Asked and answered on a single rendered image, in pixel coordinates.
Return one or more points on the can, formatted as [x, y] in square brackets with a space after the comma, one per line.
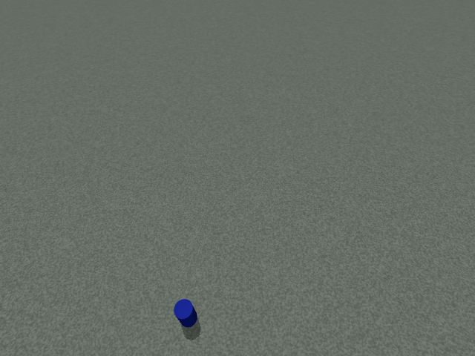
[185, 313]

